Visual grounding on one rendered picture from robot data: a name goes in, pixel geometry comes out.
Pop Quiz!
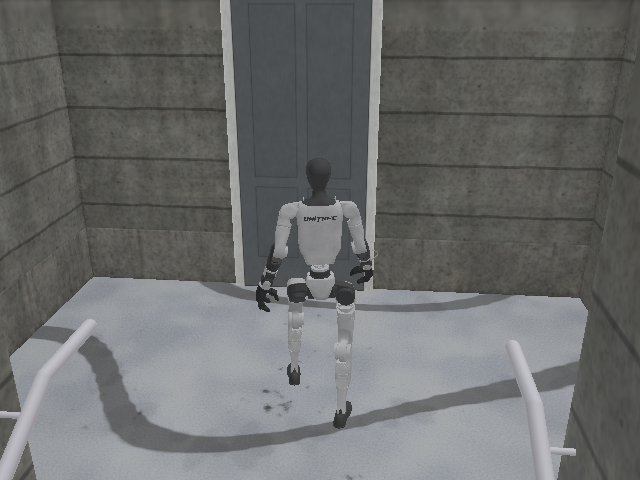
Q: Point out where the left robot hand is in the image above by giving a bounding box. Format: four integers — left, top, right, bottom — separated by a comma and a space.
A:
256, 285, 279, 312

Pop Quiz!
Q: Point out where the right robot forearm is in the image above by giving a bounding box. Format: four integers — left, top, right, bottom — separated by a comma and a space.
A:
356, 238, 372, 270

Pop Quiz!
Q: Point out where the robot right thigh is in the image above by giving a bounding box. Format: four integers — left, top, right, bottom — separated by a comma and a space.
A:
333, 280, 356, 362

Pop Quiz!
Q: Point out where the robot right upper arm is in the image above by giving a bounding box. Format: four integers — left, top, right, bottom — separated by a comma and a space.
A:
340, 201, 367, 254

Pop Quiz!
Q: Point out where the right robot hand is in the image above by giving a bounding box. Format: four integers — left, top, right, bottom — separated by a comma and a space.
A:
350, 265, 373, 284

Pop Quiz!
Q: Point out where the left robot forearm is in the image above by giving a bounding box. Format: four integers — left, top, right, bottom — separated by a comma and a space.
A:
259, 243, 282, 290

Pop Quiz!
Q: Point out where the left robot foot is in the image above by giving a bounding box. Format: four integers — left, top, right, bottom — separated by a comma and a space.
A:
287, 363, 301, 386

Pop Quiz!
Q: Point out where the robot left upper arm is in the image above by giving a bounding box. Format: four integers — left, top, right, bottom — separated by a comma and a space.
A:
273, 202, 299, 259

